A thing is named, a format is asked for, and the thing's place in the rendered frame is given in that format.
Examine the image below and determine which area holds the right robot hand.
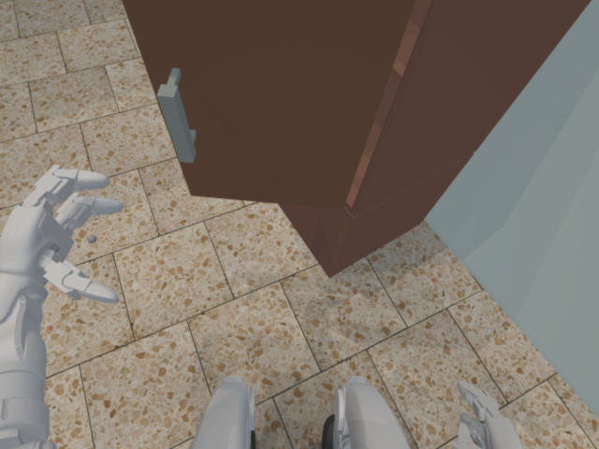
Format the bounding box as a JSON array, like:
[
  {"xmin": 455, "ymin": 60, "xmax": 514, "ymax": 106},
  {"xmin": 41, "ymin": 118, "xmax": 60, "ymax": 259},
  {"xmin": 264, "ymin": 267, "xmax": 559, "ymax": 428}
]
[{"xmin": 452, "ymin": 381, "xmax": 524, "ymax": 449}]

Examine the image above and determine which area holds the robot left thigh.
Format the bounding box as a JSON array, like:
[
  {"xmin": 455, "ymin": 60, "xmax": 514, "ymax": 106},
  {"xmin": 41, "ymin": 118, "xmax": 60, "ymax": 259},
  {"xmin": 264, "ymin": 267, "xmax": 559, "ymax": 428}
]
[{"xmin": 190, "ymin": 383, "xmax": 256, "ymax": 449}]

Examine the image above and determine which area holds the cupboard door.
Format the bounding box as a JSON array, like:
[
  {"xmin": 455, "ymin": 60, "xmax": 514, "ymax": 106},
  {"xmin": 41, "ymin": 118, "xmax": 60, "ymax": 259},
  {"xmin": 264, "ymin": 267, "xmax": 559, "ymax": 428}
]
[{"xmin": 122, "ymin": 0, "xmax": 416, "ymax": 210}]

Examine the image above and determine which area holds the handle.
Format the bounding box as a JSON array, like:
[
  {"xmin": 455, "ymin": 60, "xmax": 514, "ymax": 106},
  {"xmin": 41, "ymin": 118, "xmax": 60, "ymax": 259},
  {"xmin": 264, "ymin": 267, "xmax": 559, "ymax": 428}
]
[{"xmin": 157, "ymin": 68, "xmax": 197, "ymax": 163}]

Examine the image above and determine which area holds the robot right shin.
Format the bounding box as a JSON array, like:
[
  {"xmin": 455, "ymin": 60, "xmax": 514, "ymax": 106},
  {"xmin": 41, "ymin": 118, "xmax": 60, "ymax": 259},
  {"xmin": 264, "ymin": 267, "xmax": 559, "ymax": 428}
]
[{"xmin": 333, "ymin": 376, "xmax": 366, "ymax": 449}]

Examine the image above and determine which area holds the left robot forearm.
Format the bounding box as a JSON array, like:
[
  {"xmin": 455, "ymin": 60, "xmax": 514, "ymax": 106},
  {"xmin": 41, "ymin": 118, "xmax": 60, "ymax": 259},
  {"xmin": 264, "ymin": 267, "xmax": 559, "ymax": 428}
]
[{"xmin": 0, "ymin": 271, "xmax": 50, "ymax": 449}]

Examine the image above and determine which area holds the left robot hand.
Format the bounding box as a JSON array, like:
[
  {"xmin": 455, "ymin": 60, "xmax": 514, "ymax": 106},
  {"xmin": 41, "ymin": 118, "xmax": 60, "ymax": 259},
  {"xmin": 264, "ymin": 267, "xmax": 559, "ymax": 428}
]
[{"xmin": 0, "ymin": 165, "xmax": 124, "ymax": 304}]

